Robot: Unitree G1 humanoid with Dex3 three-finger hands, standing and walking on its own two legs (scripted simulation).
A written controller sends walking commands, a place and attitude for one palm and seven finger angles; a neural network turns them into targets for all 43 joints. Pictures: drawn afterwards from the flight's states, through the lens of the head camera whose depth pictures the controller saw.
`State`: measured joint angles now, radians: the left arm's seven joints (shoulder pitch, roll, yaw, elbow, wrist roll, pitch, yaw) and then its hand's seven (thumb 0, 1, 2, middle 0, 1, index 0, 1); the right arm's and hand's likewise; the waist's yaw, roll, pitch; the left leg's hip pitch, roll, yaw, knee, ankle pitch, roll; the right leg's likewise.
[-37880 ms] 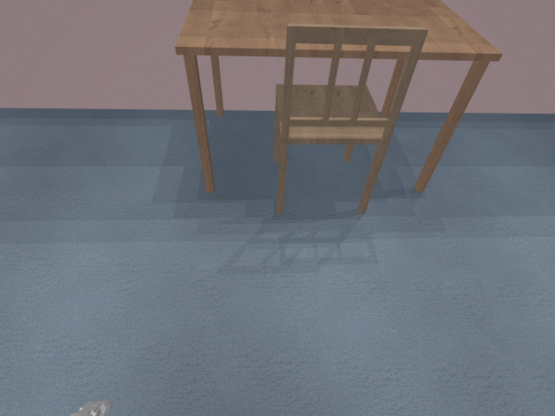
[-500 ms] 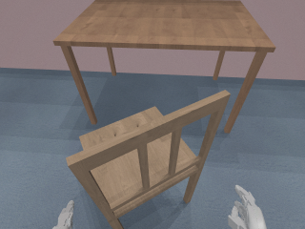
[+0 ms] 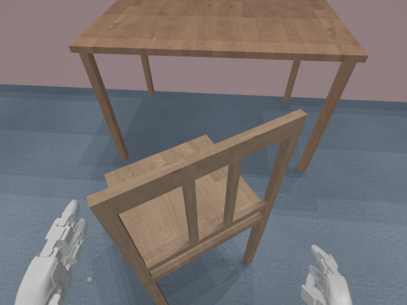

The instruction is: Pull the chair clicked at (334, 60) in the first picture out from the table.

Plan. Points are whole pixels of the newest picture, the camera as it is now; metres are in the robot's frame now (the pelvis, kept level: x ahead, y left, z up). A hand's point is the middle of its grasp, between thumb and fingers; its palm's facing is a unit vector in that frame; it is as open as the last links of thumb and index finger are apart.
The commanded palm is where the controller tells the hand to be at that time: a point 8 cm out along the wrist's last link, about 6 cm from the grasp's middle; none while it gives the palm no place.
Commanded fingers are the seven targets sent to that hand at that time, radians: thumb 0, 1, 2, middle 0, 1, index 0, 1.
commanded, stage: draw the hand back to the body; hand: left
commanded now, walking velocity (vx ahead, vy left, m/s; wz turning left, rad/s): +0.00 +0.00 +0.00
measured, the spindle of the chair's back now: (191, 214) +0.33 +0.06 -0.03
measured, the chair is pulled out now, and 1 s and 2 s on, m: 0.57 0.57 0.57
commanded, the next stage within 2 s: step back with the hand held close in 1.14 s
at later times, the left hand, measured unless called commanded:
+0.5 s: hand (24, 229) +0.19 +0.27 +0.16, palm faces +0.39 -0.82 -0.41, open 13.1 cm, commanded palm +0.14 +0.30 +0.19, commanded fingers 0.00 0.47 0.69 -0.14 -0.21 -0.14 -0.21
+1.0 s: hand (23, 175) +0.25 +0.28 +0.20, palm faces +0.42 -0.81 -0.42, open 7.6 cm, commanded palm +0.20 +0.32 +0.23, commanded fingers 0.00 0.90 0.90 -0.20 -0.30 -0.20 -0.30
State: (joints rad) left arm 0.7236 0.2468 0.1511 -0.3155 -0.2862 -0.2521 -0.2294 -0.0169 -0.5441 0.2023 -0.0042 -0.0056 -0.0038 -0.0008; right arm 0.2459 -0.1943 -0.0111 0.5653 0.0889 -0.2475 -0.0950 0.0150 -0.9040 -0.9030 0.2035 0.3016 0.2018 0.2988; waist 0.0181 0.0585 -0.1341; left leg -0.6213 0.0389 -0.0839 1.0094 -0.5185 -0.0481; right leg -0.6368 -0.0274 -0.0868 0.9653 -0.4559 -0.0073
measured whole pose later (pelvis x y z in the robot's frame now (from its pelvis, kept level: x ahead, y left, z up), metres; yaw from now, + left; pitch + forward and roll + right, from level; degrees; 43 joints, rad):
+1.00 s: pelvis +0.06 +0.02 +0.06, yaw -1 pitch -3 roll -1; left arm 0.49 0.34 0.32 -0.43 -0.05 0.01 0.12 0.01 0.85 0.88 -0.20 -0.30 -0.20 -0.29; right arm 0.17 -0.23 0.01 0.67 0.01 -0.08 -0.06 0.01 -0.90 -0.90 0.20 0.30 0.20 0.30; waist 0.06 0.06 0.01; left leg -0.05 0.03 -0.03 0.42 -0.33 -0.01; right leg -0.08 -0.03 -0.05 0.39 -0.26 0.03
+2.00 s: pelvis -0.05 +0.03 +0.05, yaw -1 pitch +1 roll -2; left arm 0.55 0.40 0.38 -0.52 -0.03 -0.14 0.17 0.01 0.89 0.90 -0.21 -0.31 -0.21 -0.30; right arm 0.20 -0.22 0.02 0.61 0.01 -0.10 -0.11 0.01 -0.90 -0.90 0.20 0.30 0.20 0.30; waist 0.02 0.01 0.01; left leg -0.37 0.02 -0.03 0.60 -0.26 0.00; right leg -0.35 -0.04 -0.05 0.47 -0.13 0.03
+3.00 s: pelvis -0.17 -0.01 +0.06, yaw -2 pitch +3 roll +1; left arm 0.64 0.45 0.43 -0.53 -0.06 -0.17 0.12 0.01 0.89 0.90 -0.21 -0.31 -0.21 -0.30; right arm 0.21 -0.20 0.00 0.65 0.04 -0.10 -0.07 0.01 -0.90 -0.90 0.21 0.30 0.20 0.30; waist -0.02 -0.04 -0.04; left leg -0.43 -0.01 -0.01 0.88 -0.42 -0.01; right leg -0.30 -0.04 0.01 0.47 -0.22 0.02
